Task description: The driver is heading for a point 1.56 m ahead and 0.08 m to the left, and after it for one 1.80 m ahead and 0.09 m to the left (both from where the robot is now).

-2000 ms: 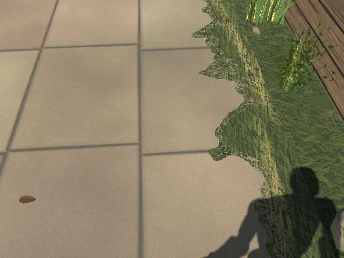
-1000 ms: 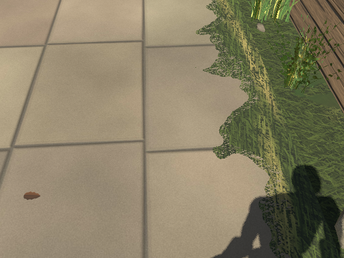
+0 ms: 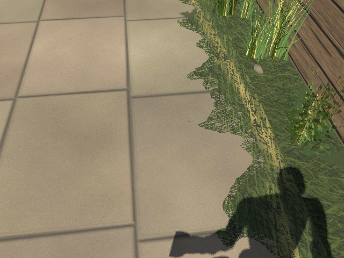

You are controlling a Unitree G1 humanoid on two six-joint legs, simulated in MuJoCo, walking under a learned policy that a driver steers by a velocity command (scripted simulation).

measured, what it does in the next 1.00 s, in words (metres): walks ahead: right foot, then left foot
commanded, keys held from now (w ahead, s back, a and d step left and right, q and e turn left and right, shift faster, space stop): w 1.00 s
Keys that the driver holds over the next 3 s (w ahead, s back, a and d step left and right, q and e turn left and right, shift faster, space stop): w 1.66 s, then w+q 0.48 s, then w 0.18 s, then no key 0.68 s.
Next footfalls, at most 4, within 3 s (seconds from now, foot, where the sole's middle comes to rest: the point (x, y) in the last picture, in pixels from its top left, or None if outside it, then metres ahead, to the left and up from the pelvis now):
0.26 right None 0.33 -0.16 -0.78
0.80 left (151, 229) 0.65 0.08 -0.78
1.38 right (199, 164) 0.97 -0.15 -0.78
1.94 left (148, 120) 1.27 0.09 -0.78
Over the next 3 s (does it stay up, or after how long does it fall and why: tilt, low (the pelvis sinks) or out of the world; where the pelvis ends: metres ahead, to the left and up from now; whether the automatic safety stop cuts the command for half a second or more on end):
stays up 1.52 0.06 -0.01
